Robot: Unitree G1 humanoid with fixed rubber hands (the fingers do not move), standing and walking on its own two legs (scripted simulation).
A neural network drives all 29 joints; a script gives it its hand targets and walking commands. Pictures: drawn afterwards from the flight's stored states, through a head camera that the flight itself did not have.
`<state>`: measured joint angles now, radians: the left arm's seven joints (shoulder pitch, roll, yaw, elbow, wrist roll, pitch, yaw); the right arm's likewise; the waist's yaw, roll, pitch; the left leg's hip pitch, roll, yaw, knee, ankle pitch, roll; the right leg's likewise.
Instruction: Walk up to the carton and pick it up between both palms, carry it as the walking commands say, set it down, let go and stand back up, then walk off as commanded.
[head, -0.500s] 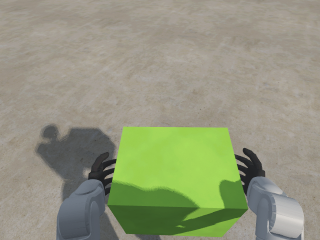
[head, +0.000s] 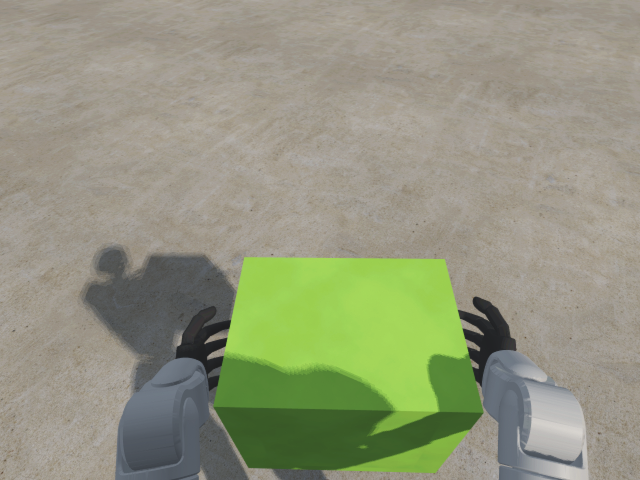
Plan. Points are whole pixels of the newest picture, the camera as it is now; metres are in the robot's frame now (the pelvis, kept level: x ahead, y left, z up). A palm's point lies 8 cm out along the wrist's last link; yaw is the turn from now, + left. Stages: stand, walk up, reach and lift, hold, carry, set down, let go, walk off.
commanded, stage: carry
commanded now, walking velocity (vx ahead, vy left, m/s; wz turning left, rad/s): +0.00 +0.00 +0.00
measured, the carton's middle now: (342, 368) +0.29 +0.00 +0.00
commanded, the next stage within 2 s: none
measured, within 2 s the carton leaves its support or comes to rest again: neither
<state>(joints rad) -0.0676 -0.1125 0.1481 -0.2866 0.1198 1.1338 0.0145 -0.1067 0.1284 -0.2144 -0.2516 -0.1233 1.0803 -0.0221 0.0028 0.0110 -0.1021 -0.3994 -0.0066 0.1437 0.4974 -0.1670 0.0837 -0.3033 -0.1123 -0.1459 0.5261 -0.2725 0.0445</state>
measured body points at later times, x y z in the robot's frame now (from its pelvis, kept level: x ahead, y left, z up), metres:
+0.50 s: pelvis +0.00 -0.04 +0.00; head -0.01 -0.05 +0.45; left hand +0.26 +0.12 +0.06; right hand +0.26 -0.23 +0.06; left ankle +0.06 +0.07 -0.73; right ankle -0.01 -0.15 -0.73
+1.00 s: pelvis +0.00 -0.05 +0.00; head -0.02 -0.05 +0.45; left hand +0.26 +0.11 +0.05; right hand +0.26 -0.23 +0.05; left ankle +0.06 +0.07 -0.73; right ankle -0.01 -0.15 -0.73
